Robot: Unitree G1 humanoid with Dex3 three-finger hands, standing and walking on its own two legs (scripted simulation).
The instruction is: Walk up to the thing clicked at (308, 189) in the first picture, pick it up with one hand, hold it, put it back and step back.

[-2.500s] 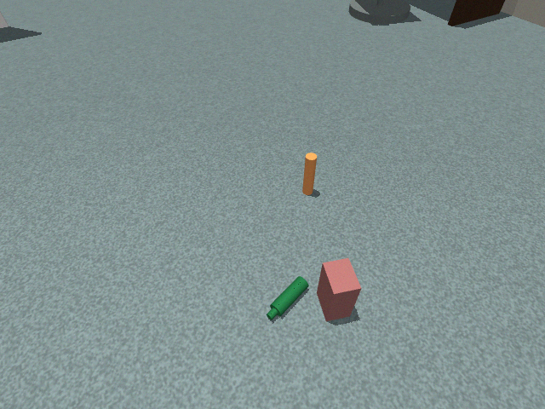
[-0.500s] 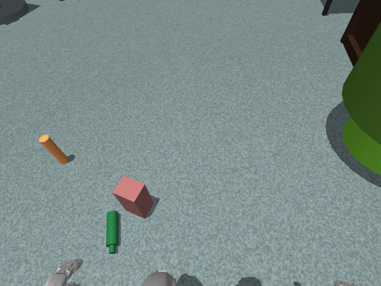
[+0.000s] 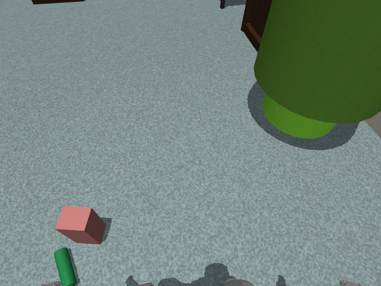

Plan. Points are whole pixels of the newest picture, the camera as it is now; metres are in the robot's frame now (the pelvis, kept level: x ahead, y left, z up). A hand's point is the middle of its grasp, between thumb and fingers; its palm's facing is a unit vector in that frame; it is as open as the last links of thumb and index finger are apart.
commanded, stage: walk up
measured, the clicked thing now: out of the picture +0.58 +1.09 -0.63
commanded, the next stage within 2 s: stand in 1.60 s
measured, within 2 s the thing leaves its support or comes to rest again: neither
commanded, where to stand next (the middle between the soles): +0.05 +0.00 m, yaw -17 degrees
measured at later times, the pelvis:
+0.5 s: pelvis -0.02 +0.00 +0.00, yaw -12 degrees
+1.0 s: pelvis -0.02 -0.01 +0.01, yaw -19 degrees
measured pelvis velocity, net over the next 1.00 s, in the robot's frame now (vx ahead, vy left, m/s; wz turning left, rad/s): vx -0.02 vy -0.01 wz -0.33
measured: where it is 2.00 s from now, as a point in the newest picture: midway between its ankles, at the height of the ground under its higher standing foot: outside the picture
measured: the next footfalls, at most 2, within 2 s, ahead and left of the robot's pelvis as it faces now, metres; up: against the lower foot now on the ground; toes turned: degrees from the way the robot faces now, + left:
right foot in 0.02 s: +0.05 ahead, -0.14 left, +0.00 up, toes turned -1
left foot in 0.32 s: +0.09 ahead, +0.11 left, +0.00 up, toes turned -16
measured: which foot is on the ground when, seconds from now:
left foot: down 0.00-0.04, up 0.06-0.30, down 0.32-1.00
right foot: up 0.00-0.00, down 0.02-0.34, up 0.36-0.56, down 0.58-1.00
